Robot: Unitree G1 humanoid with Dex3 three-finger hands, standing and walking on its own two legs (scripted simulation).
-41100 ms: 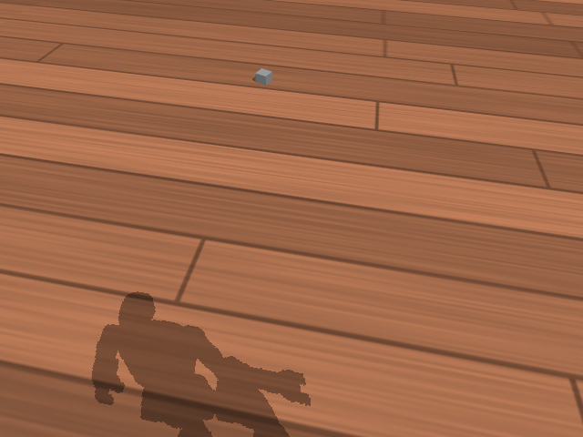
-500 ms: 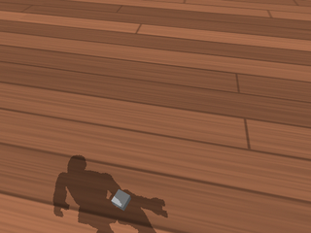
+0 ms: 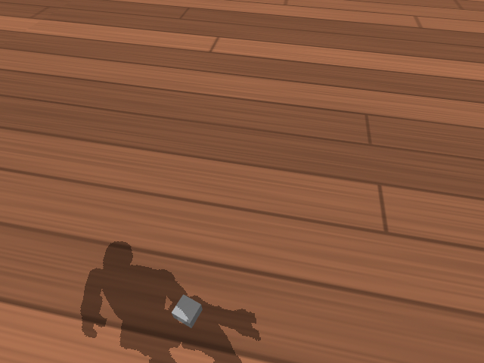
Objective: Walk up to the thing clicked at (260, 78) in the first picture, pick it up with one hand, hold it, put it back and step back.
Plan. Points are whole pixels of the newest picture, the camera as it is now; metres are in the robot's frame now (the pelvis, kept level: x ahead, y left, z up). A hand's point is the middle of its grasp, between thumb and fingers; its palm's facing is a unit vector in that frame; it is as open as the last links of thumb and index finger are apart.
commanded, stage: stand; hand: left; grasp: from above
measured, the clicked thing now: (187, 311) +0.44 +0.21 -0.75
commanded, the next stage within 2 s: step back in 0.04 s
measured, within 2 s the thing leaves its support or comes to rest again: neither
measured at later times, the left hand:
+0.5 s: hand out of the picture +0.08 +0.31 -0.18, palm faces -0.05 -0.93 -0.38, open 7.4 cm
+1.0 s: hand out of the picture -0.05 +0.30 -0.15, palm faces -0.04 -0.91 -0.41, open 7.4 cm
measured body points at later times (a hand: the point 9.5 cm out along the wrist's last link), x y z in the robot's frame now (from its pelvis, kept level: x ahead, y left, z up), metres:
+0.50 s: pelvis -0.07 +0.04 -0.02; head +0.01 +0.07 +0.42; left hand +0.08 +0.35 -0.15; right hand -0.01 -0.28 -0.13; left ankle -0.04 +0.14 -0.75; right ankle -0.09 -0.10 -0.67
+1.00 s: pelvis -0.18 +0.04 -0.02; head -0.12 +0.03 +0.42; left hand -0.05 +0.34 -0.13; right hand -0.10 -0.29 -0.15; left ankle -0.20 +0.17 -0.72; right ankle -0.13 -0.09 -0.75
